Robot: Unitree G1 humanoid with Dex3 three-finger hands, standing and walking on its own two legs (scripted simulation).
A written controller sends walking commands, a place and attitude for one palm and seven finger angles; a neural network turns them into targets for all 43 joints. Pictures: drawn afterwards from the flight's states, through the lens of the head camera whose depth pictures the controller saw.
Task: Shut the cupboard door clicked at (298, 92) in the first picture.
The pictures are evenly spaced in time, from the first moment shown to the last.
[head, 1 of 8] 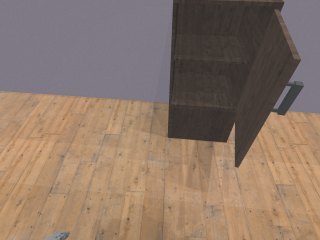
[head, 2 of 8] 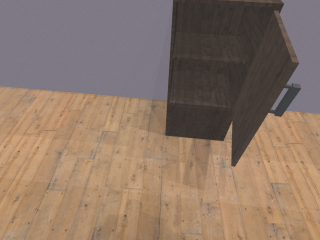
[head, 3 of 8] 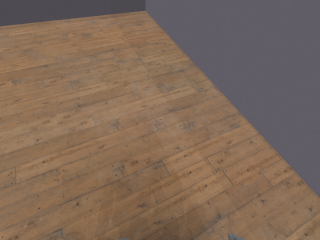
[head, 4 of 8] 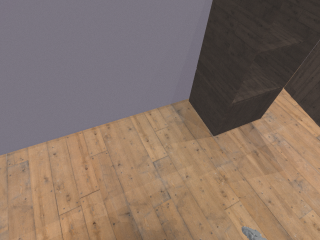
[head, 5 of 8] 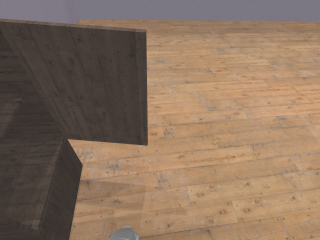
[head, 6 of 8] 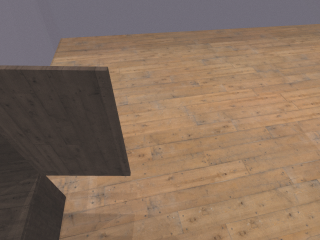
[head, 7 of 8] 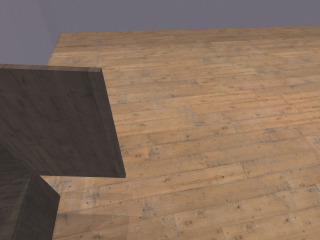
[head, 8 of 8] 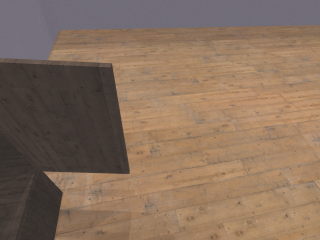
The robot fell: no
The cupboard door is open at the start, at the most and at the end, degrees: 81 81 81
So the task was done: no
